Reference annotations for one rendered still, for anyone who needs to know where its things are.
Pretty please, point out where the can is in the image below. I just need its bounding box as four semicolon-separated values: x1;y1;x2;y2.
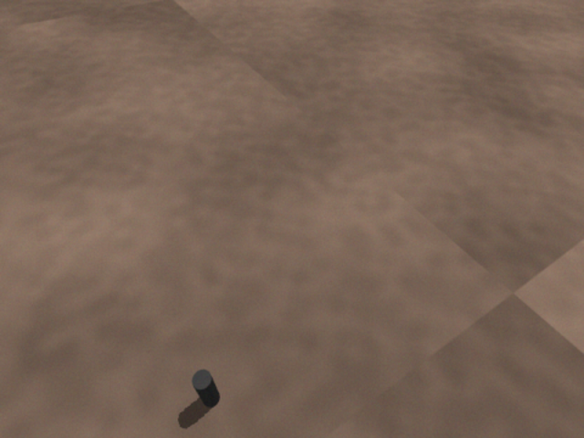
192;370;220;407

